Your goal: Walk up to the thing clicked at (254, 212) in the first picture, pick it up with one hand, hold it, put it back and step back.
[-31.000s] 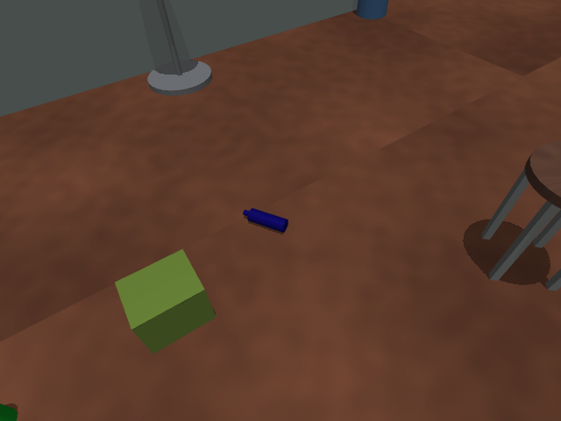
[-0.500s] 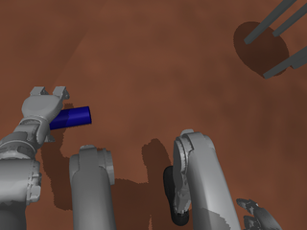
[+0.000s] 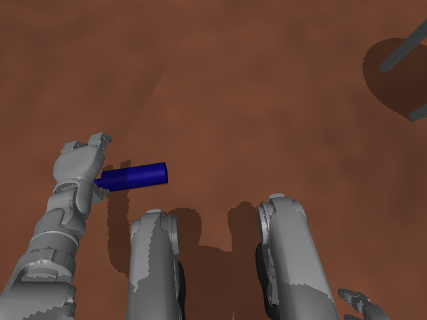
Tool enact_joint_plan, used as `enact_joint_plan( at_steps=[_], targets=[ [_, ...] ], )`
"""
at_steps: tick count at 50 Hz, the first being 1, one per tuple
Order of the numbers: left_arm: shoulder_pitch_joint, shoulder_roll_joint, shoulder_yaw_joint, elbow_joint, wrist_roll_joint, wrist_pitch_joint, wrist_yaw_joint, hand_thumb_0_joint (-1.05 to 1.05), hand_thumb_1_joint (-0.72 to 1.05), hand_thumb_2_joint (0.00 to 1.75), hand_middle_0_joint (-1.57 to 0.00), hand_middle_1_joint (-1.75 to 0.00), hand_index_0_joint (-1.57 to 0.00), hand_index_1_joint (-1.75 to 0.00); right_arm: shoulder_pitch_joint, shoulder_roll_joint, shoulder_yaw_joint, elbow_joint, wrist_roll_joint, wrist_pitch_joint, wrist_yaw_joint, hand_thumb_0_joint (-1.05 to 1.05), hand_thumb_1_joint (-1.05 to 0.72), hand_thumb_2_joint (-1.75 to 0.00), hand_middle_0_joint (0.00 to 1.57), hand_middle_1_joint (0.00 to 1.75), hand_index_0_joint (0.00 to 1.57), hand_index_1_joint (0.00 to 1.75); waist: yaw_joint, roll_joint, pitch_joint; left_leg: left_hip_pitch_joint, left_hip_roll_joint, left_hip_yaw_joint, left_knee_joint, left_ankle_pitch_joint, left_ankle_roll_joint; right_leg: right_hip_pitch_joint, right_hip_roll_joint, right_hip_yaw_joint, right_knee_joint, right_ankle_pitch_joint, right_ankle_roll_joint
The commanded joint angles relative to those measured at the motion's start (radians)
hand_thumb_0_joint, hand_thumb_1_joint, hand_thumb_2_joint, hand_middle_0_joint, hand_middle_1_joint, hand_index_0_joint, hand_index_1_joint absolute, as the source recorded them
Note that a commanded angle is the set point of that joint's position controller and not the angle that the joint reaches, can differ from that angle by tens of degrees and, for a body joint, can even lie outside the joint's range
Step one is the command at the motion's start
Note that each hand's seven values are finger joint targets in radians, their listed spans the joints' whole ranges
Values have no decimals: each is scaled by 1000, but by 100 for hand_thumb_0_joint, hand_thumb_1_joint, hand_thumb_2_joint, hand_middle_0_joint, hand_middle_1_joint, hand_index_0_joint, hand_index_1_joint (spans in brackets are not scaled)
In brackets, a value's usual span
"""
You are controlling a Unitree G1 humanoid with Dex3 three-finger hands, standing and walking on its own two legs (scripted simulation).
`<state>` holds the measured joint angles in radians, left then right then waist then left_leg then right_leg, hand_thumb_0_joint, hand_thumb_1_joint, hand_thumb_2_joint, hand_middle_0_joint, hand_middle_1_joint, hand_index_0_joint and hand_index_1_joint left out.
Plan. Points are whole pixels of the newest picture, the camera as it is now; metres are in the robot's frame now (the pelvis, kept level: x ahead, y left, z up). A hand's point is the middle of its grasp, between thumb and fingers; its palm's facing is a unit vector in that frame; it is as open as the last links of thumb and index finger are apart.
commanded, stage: home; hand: left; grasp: from above
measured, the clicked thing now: (130, 178) +0.45 +0.25 -0.37
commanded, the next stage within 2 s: none
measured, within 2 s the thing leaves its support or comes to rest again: neither
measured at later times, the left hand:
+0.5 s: hand (55, 257) +0.25 +0.20 +0.09, palm faces -0.14 -0.85 -0.50, open 7.4 cm
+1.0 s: hand out of the picture +0.22 +0.18 +0.27, palm faces +0.16 -0.97 -0.20, open 7.4 cm
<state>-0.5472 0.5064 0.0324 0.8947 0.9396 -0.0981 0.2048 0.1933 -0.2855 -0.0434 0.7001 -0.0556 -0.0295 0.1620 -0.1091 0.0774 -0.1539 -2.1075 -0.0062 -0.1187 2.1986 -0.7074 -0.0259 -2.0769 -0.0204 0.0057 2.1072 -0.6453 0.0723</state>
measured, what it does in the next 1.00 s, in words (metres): rises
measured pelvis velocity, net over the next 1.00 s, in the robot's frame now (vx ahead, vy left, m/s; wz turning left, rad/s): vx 0.07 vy -0.01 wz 0.09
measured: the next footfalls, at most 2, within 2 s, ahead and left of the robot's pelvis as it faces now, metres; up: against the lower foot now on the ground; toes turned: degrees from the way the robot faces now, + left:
none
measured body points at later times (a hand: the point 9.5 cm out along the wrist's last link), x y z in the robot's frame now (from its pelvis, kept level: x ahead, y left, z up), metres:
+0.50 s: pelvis +0.01 -0.01 +0.17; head +0.12 +0.02 +0.61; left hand +0.26 +0.24 +0.12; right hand +0.25 -0.23 +0.10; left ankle +0.07 +0.13 -0.37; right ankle +0.10 -0.15 -0.37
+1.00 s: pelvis +0.07 -0.01 +0.31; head +0.08 -0.01 +0.76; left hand +0.21 +0.23 +0.29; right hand +0.24 -0.25 +0.25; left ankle +0.07 +0.13 -0.37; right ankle +0.10 -0.15 -0.37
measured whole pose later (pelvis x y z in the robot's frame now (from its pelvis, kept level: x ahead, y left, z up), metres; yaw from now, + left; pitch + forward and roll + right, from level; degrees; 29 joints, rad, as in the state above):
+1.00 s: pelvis +0.07 -0.01 +0.31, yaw +5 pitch +11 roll -3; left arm 0.51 0.21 0.04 -0.18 -0.07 0.50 0.04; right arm 0.33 -0.22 0.03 0.51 0.03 -0.21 -0.19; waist -0.06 0.06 -0.20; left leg -0.74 0.05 -0.08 1.04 -0.50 -0.04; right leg -0.71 -0.02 -0.05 0.97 -0.45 0.03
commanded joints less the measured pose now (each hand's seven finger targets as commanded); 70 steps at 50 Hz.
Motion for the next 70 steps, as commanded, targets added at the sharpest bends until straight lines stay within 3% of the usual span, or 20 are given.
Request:
enact_joint_plan(
  at_steps=[1, 3, 4, 5, 7, 9, 11, 15, 22, 25, 27, 34, 38, 44, 53, 66, 70],
  targets=[
    [-57, 223, 97, -510, -113, 4, 11, 0, 72, 90, -20, -30, -20, -30, 59, -202, -104, -144, 38, -8, -47, 0, -90, -90, 20, 30, 20, 30, 47, 86, -731, 553, -24, 71, -413, 141, 39, 482, 24, -90, -313, 158, -104],
    [-32, 166, 79, -519, -151, 19, 10, 0, 88, 90, -20, -30, -20, -30, 30, -177, -98, -138, 48, -9, -69, 0, -90, -90, 20, 30, 20, 30, 37, 74, -653, 574, -18, 53, -464, 92, 39, 472, 23, -88, -346, 126, -101],
    [-46, 172, 90, -534, -167, 28, 12, 0, 90, 90, -20, -30, -20, -30, 21, -176, -97, -134, 51, -11, -80, 0, -90, -90, 20, 30, 20, 30, 35, 78, -639, 599, -14, 52, -476, 77, 40, 475, 23, -81, -369, 118, -102],
    [-8, 142, 65, -529, -178, 43, 8, 0, 90, 90, -20, -30, -20, -30, 16, -167, -91, -135, 52, -13, -87, 0, -90, -90, 20, 30, 20, 30, 35, 93, -615, 613, -14, 56, -499, 72, 40, 488, 21, -78, -389, 110, -102],
    [108, 77, 34, -559, -234, 77, -7, 0, 90, 90, -20, -30, -20, -30, -2, -163, -88, -147, 56, -19, -100, 0, -90, -90, 20, 30, 20, 30, 44, 83, -582, 649, -11, 55, -547, 69, 39, 528, 20, -75, -426, 103, -101],
    [160, 57, 25, -635, -305, 110, -26, 0, 90, 90, -20, -30, -20, -30, -26, -166, -87, -165, 63, -25, -117, 0, -90, -90, 20, 30, 20, 30, 53, 67, -600, 707, -10, 60, -596, 52, 41, 595, 20, -71, -485, 85, -97],
    [252, 3, -20, -665, -385, 150, -57, 0, 90, 90, -20, -30, -20, -30, -57, -155, -78, -186, 69, -38, -133, 0, -90, -90, 20, 30, 20, 30, 40, 24, -531, 716, -7, 70, -637, 32, 43, 653, 24, -65, -548, 62, -92],
    [364, 2, -29, -773, -511, 216, -103, 0, 90, 90, -20, -30, -20, -30, -102, -138, -54, -218, 82, -64, -169, 0, -90, -90, 20, 30, 20, 30, 35, -8, -450, 774, 0, 67, -711, 30, 46, 731, 24, -55, -644, 52, -87],
    [551, -23, 26, -948, -683, 292, -110, 0, 90, 90, -20, -30, -20, -30, -113, -102, -22, -277, 95, -102, -211, 0, -90, -90, 20, 30, 20, 30, 49, 19, -387, 946, 3, 55, -875, 42, 42, 884, 21, -40, -785, 56, -89],
    [635, -48, 37, -1017, -756, 328, -106, 0, 90, 90, -20, -30, -20, -30, -94, -89, -11, -296, 99, -113, -226, 0, -90, -90, 20, 30, 20, 30, 59, 37, -382, 1057, 8, 44, -953, 89, 35, 957, 19, -41, -845, 91, -89],
    [699, -75, 35, -1046, -808, 354, -104, 0, 90, 90, -20, -30, -20, -30, -72, -74, -5, -300, 96, -121, -236, 0, -90, -90, 20, 30, 20, 30, 49, 32, -355, 1104, 9, 42, -995, 131, 33, 1012, 20, -43, -896, 127, -87],
    [880, -148, 35, -1159, -925, 462, -111, 0, 90, 90, -20, -30, -20, -30, 4, -53, 20, -329, 98, -155, -290, 0, -90, -90, 20, 30, 20, 30, 46, 2, -315, 1291, 10, 46, -1135, 302, 29, 1242, 27, -50, -1065, 268, -82],
    [982, -179, 57, -1212, -984, 517, -115, 0, 90, 90, -20, -30, -20, -30, 39, -42, 34, -344, 97, -181, -327, 0, -90, -90, 20, 30, 20, 30, 58, -18, -234, 1361, 5, 53, -1218, 360, 30, 1357, 31, -59, -1176, 323, -75],
    [1047, -198, 72, -1230, -1013, 556, -137, 0, 90, 90, -20, -30, -20, -30, 52, -32, 40, -348, 85, -226, -361, 0, -90, -90, 20, 30, 20, 30, 55, -53, -119, 1410, 0, 74, -1286, 394, 39, 1429, 33, -68, -1280, 350, -68],
    [1023, -192, 61, -1223, -995, 541, -183, 0, 90, 90, -20, -30, -20, -30, 39, -48, 22, -343, 68, -274, -363, 0, -90, -90, 20, 30, 20, 30, 57, -44, -37, 1446, -5, 90, -1352, 335, 39, 1438, 30, -81, -1332, 279, -62],
    [1014, -183, 61, -1242, -984, 510, -182, 0, 90, 90, -20, -30, -20, -30, 30, -55, 20, -320, 59, -293, -358, 0, -90, -90, 20, 30, 20, 30, 64, 10, -102, 1511, 7, 77, -1360, 417, 27, 1464, 37, -86, -1298, 352, -72],
    [1027, -190, 61, -1227, -988, 511, -178, 0, 90, 90, -20, -30, -20, -30, 23, -51, 26, -319, 58, -293, -360, 0, -90, -90, 20, 30, 20, 30, 74, -26, -101, 1501, 5, 74, -1358, 413, 32, 1481, 36, -88, -1308, 348, -70]
  ],
)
